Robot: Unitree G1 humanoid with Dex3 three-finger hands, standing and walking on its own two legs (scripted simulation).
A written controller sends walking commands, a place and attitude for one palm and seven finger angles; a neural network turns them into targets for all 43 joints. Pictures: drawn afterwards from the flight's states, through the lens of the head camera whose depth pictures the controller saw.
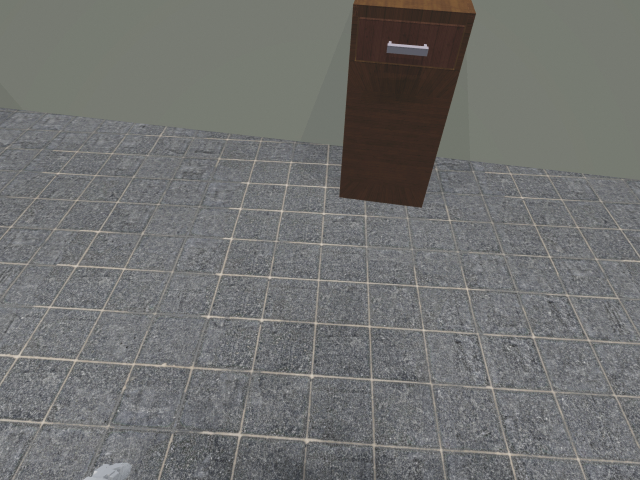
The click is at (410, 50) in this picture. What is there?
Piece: drawer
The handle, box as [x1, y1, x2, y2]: [386, 41, 428, 55]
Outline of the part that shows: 386,52 426,55 428,47 426,46 426,44 424,44 423,46 392,44 391,41 389,41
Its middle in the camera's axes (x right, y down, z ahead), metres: +0.30 -0.67 +1.35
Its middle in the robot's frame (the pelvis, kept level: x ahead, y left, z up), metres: +1.47 -0.22 -0.03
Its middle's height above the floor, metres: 0.74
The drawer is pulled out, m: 0.00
